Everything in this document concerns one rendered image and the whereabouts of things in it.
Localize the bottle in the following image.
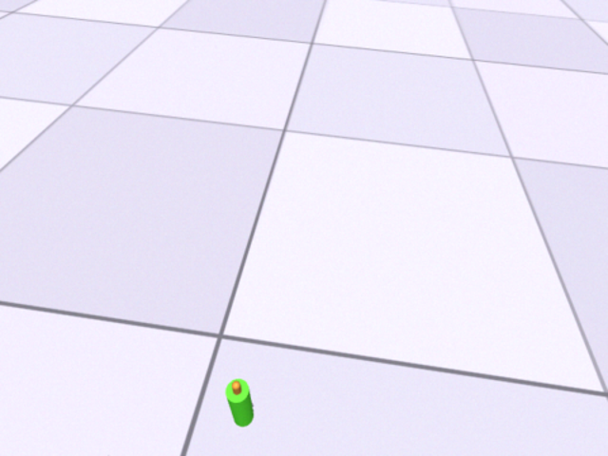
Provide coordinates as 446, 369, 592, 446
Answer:
225, 379, 254, 427

